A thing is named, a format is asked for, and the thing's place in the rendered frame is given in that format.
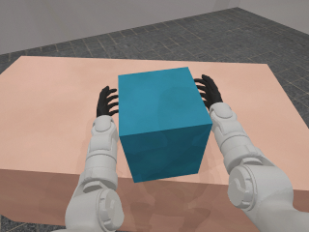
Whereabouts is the robot left upper arm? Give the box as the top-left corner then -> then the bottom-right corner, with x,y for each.
51,188 -> 125,232

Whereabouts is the robot right hand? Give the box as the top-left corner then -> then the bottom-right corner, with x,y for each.
193,74 -> 223,111

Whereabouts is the robot left hand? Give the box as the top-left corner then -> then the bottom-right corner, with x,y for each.
97,85 -> 119,117

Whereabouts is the right robot forearm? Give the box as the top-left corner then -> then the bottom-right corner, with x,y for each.
209,102 -> 294,202

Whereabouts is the robot right upper arm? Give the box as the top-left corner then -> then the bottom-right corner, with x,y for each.
227,164 -> 309,232

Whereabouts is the pedestal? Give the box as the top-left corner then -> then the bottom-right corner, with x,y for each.
0,56 -> 309,232

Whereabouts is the left robot forearm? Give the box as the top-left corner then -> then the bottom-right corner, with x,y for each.
65,115 -> 119,227

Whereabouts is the carton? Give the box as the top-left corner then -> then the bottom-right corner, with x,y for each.
118,67 -> 213,183

